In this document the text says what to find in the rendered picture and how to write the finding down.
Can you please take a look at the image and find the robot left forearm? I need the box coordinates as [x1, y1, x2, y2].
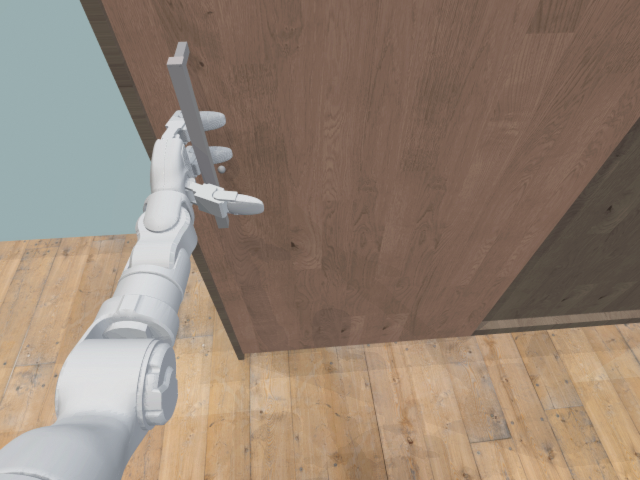
[55, 190, 198, 417]

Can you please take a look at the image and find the left robot hand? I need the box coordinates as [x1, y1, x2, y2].
[150, 110, 264, 218]

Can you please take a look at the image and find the robot left upper arm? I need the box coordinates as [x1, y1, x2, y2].
[0, 338, 178, 480]

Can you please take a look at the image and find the handle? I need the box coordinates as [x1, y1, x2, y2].
[167, 42, 229, 228]

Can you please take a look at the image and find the wardrobe door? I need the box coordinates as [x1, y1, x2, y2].
[483, 117, 640, 321]
[101, 0, 640, 354]

